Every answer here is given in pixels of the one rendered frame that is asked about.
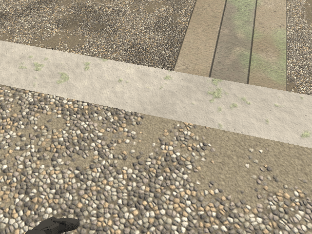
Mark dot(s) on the robot left hand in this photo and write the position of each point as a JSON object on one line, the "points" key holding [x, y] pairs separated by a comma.
{"points": [[54, 225]]}

